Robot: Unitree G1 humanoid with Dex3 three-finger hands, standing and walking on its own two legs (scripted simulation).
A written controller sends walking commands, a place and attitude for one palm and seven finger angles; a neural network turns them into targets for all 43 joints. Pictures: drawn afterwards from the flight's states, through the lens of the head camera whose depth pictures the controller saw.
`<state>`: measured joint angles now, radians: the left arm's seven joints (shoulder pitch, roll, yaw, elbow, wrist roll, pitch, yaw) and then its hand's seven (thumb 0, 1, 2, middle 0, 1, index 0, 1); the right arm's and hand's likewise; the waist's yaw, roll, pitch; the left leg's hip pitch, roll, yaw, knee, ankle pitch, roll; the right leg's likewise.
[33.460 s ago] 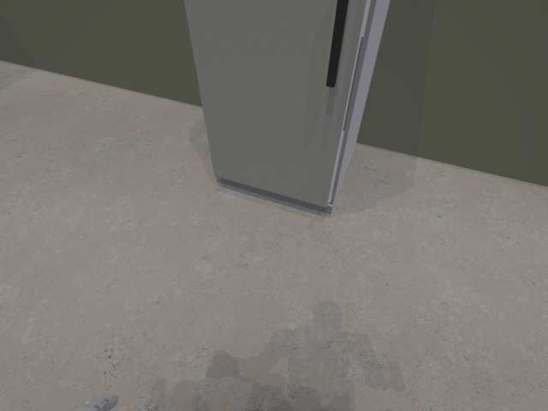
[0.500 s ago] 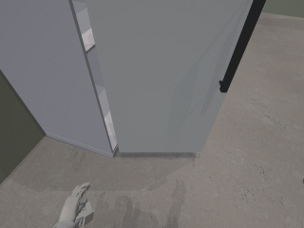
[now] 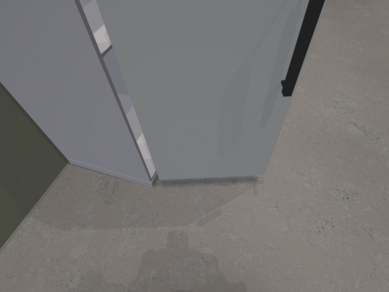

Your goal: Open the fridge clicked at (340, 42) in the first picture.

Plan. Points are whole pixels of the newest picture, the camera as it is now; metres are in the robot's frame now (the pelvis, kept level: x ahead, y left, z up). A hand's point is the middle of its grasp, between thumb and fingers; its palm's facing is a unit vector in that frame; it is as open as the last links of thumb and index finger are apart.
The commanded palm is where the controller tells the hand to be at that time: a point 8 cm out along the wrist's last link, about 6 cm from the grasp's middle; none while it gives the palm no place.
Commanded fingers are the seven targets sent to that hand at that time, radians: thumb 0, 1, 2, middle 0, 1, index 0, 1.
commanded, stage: let the arm hang, fingers relaxed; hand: right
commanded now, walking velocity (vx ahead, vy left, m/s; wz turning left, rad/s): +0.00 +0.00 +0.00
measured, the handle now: (302, 32) +0.73 -0.25 +0.14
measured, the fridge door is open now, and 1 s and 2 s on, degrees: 70 70 70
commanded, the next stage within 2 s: look to check the result in 0.68 s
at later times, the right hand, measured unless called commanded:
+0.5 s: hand out of the picture +0.04 -0.19 -0.18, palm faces -0.06 +0.98 -0.19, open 7.3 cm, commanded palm none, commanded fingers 0.00 -0.90 -0.90 0.20 0.30 0.20 0.30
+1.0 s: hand out of the picture +0.05 -0.19 -0.18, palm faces -0.06 +0.98 -0.18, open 7.4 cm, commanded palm none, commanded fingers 0.00 -0.90 -0.90 0.20 0.30 0.20 0.30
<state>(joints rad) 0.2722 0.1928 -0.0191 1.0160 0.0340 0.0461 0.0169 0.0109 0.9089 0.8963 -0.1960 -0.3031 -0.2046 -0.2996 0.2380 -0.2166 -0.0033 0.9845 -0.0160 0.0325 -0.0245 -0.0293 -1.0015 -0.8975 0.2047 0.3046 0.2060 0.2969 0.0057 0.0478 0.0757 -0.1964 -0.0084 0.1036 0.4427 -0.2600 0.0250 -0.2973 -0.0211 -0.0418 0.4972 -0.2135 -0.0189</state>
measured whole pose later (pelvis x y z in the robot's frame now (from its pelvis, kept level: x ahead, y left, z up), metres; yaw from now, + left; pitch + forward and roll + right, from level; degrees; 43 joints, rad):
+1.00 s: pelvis +0.03 -0.02 +0.01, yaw +3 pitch +0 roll +0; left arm 0.23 0.15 -0.01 1.15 0.02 0.01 0.03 0.01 0.91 0.90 -0.20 -0.30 -0.20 -0.30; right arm 0.23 -0.17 0.01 1.14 -0.02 0.01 -0.03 0.00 -0.91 -0.90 0.20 0.30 0.20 0.30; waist 0.01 0.02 0.05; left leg -0.12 0.02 0.04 0.37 -0.26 -0.01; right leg -0.18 0.01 -0.10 0.39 -0.22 -0.04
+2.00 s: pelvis +0.04 -0.02 +0.01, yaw +3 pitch +0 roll +0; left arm 0.23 0.15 -0.01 1.16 0.02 0.00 0.03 0.01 0.91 0.90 -0.20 -0.30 -0.20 -0.30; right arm 0.24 -0.16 0.01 1.14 -0.01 0.00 -0.04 0.01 -0.92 -0.90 0.20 0.30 0.20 0.30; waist 0.01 0.02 0.05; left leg -0.09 0.02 0.04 0.35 -0.26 -0.01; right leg -0.16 0.01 -0.11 0.37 -0.23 -0.04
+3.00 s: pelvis +0.04 -0.02 +0.01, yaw +3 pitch +0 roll +0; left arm 0.23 0.15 -0.01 1.16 0.02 0.00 0.03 0.01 0.91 0.90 -0.20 -0.30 -0.20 -0.30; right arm 0.24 -0.16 0.01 1.15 -0.01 0.00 -0.04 0.01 -0.92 -0.90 0.20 0.30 0.20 0.30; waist 0.01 0.02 0.05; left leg -0.09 0.02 0.04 0.35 -0.26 -0.01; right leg -0.16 0.01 -0.10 0.37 -0.22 -0.04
